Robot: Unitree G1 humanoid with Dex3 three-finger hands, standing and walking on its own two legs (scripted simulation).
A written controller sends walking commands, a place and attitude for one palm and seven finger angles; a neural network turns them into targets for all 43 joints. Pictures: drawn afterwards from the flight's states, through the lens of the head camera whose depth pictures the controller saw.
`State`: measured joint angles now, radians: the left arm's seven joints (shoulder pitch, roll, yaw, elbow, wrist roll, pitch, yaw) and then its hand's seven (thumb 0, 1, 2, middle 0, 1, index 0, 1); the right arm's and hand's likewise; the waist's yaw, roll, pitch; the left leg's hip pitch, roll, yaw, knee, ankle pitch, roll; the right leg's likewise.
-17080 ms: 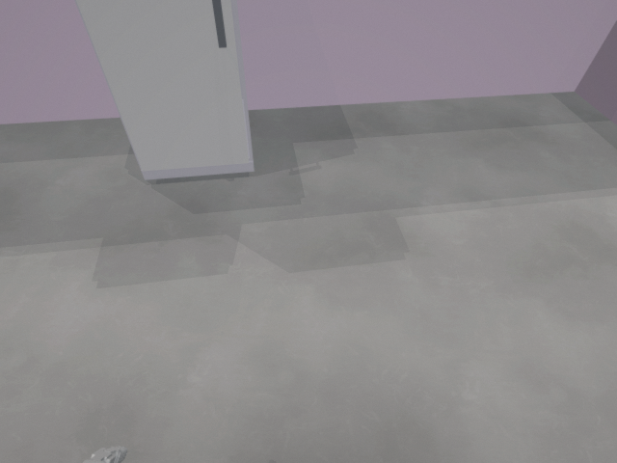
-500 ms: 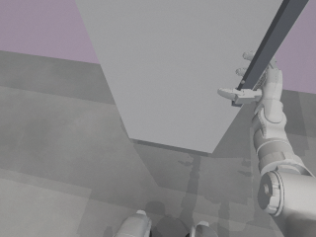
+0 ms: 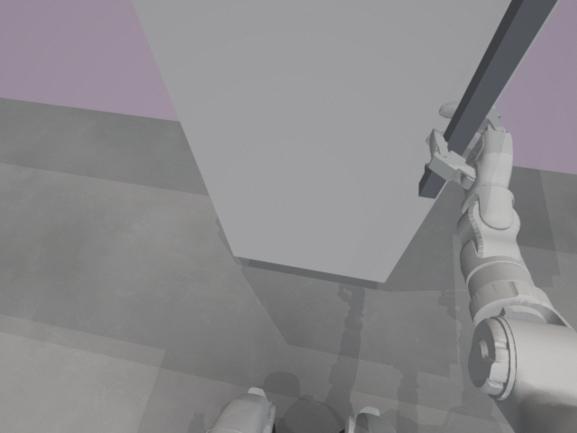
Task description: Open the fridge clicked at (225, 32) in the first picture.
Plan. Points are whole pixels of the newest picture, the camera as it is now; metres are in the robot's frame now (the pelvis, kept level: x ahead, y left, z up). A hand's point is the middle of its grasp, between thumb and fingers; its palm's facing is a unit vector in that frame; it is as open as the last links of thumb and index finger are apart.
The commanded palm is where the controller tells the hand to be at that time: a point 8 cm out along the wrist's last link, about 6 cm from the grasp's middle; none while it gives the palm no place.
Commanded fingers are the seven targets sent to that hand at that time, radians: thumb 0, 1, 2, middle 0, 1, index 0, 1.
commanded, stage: grip the handle and tug to test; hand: right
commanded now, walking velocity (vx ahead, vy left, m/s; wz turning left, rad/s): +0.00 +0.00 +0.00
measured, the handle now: (476, 87) +0.55 -0.13 +0.16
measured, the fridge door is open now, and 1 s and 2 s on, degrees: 0 0 16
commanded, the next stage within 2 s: pull the door a little, standing still in 0.64 s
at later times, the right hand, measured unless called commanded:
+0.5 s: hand (439, 154) +0.49 -0.11 +0.08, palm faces +0.02 +1.00 -0.01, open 6.1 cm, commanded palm +0.45 -0.17 +0.08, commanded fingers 0.00 -0.90 -0.90 0.45 1.40 0.45 1.40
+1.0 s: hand (440, 155) +0.49 -0.11 +0.09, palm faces +0.01 +1.00 +0.01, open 6.1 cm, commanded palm +0.44 -0.16 +0.08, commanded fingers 0.00 -0.90 -0.90 0.45 1.40 0.45 1.40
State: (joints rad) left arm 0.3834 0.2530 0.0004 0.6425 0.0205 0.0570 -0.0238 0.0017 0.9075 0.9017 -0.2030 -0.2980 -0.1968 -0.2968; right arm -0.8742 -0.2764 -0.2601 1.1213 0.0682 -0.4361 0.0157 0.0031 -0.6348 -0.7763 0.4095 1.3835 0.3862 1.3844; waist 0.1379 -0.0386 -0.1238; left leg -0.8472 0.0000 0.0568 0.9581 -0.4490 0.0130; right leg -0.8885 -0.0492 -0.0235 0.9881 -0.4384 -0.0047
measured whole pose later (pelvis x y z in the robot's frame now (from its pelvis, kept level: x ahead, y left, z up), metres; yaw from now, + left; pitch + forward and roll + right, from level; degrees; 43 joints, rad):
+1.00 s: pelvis +0.04 +0.00 +0.01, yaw +1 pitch +19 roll +1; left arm 0.35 0.24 0.02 0.60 0.01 0.05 -0.04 0.00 0.91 0.90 -0.20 -0.30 -0.20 -0.30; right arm -0.62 -0.20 -0.21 0.79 0.12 -0.34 0.02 0.02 -0.67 -0.76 0.33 1.40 0.34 1.40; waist 0.10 -0.04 -0.15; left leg -0.75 -0.01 0.02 0.88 -0.46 0.01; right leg -0.78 -0.04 -0.04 0.91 -0.46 0.00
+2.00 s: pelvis +0.13 +0.02 +0.04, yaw -5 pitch -3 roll -2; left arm 0.12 0.19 -0.02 0.55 0.04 0.01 0.10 0.01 0.91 0.90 -0.20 -0.30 -0.20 -0.30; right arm 0.22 -0.09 0.15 0.02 -0.01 -0.10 -0.07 -0.01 -0.55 -0.77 0.32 1.30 0.35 1.40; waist 0.02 -0.03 0.05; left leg -0.35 -0.01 0.05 0.98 -0.51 -0.02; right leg -0.37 0.01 -0.07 0.56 -0.16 -0.02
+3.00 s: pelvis +0.09 +0.41 +0.05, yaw -51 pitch -1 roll -1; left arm 0.22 0.18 0.01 0.59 0.06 -0.13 0.13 0.01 0.91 0.90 -0.20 -0.30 -0.19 -0.30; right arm 0.20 -0.15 0.03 -0.01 -0.03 -0.13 -0.05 0.01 -0.57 -0.76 0.35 1.30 0.32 1.40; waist 0.05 0.02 0.08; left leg -0.57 0.02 0.12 0.98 -0.35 -0.03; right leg -0.26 -0.04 -0.06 0.64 -0.34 0.01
